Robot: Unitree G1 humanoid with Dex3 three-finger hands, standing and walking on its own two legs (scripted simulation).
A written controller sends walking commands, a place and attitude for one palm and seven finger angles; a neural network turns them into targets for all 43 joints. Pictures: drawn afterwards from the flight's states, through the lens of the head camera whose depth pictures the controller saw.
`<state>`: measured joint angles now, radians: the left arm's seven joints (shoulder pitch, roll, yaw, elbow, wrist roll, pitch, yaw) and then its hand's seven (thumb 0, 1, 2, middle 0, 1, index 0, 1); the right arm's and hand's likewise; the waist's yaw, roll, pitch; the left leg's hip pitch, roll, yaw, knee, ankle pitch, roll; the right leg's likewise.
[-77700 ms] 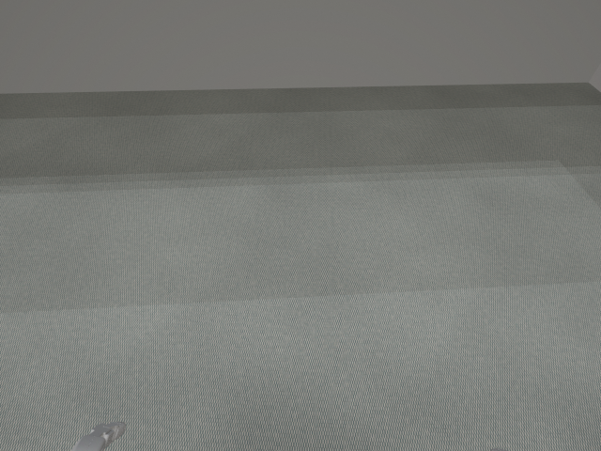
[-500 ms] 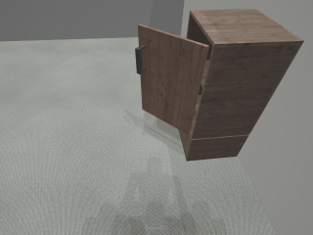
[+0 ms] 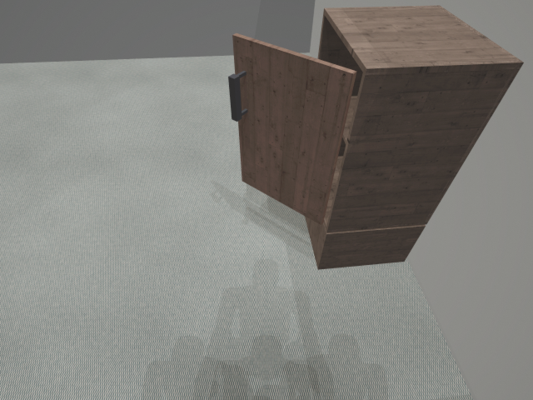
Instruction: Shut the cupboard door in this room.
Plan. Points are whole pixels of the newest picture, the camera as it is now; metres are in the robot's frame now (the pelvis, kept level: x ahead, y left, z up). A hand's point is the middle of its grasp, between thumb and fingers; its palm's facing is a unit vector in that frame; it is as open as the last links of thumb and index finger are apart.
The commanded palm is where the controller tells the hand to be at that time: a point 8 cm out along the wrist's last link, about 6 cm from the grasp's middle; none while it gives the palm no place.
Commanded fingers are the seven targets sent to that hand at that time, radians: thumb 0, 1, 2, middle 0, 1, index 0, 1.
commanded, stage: look to check the result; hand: left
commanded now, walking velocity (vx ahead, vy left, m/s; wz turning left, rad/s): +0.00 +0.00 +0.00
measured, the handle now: (239, 96) +0.99 +0.14 -0.06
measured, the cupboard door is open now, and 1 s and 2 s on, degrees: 47 47 47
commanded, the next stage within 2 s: walk to a spot facing it in 0.22 s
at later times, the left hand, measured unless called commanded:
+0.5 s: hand out of the picture -0.01 +0.15 -0.18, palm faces +0.07 -0.98 -0.20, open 7.4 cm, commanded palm none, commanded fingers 0.00 0.90 0.90 -0.20 -0.30 -0.20 -0.30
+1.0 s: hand out of the picture +0.05 +0.23 -0.16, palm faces +0.33 -0.90 -0.28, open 7.4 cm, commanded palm none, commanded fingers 0.00 0.90 0.90 -0.20 -0.30 -0.20 -0.30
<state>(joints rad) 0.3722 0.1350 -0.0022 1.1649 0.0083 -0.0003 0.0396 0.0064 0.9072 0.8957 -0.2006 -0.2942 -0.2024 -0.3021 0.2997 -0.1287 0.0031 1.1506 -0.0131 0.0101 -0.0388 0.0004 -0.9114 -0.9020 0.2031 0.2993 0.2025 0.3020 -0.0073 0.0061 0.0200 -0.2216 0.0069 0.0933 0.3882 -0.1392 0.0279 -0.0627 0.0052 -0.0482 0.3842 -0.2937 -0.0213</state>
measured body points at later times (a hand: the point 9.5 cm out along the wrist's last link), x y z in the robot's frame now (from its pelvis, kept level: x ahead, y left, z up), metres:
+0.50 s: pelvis +0.01 -0.02 -0.01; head +0.02 -0.02 +0.44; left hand -0.01 +0.20 -0.16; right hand +0.00 -0.23 -0.17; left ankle +0.05 +0.10 -0.74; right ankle -0.05 -0.10 -0.74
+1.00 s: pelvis +0.00 -0.02 -0.01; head +0.05 +0.00 +0.44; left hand +0.03 +0.28 -0.14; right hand +0.13 -0.24 -0.15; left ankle +0.03 +0.11 -0.74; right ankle +0.05 -0.17 -0.70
